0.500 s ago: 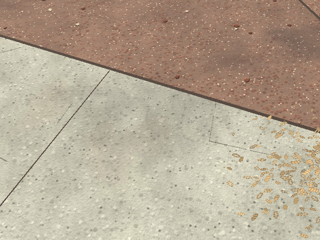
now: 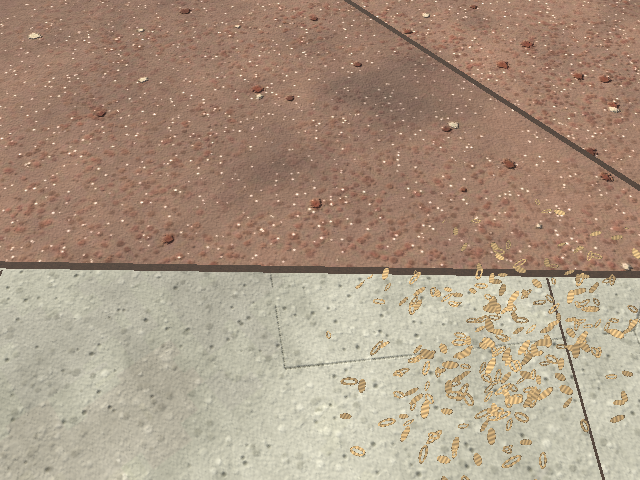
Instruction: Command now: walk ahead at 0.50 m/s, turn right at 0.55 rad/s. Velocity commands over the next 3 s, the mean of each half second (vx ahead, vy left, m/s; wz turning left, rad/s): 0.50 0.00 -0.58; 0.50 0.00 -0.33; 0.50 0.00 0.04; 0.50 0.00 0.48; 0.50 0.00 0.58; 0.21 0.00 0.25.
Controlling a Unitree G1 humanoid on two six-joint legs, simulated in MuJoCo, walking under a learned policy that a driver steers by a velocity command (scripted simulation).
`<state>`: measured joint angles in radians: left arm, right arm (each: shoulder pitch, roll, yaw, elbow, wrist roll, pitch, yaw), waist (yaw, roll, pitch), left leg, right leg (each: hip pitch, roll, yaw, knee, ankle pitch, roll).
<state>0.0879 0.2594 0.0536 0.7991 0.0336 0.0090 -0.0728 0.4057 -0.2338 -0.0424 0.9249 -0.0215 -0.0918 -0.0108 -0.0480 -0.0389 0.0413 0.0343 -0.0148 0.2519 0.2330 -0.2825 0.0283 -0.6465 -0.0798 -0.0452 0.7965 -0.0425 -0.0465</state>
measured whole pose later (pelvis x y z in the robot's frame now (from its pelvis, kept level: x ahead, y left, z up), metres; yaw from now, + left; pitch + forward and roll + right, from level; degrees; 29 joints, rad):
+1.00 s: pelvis +0.54 -0.11 +0.01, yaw -27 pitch +1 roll +1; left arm 0.15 0.27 0.03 0.79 0.04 -0.03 -0.04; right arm 0.41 -0.24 -0.04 0.92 -0.01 -0.08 0.02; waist -0.05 -0.05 0.02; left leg -0.06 -0.05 0.06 0.24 -0.20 0.05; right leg -0.59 -0.06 0.03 0.84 -0.16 -0.02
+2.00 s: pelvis +1.02 -0.33 +0.00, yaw -7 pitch +1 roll +0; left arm 0.13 0.25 0.03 0.79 0.05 -0.04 -0.01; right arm 0.35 -0.27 -0.07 0.90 0.00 -0.04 0.01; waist -0.03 -0.02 0.05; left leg -0.13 -0.15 -0.04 0.32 -0.19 0.14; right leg -0.63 -0.13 0.05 0.96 -0.21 0.05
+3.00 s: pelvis +1.43 -0.34 +0.00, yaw +17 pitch +0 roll +0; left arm 0.22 0.22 0.02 0.90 0.02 0.04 0.02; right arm 0.19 -0.18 0.00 0.87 -0.02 -0.02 -0.01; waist 0.00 -0.03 0.06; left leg -0.30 -0.07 0.04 0.40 -0.10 0.09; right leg -0.35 -0.04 0.01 0.77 -0.41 0.01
